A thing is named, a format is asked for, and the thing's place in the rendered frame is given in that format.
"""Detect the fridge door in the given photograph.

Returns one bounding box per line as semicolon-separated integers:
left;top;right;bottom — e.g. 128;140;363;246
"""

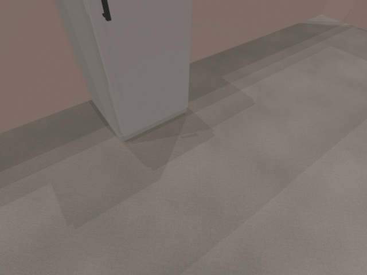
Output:
85;0;192;136

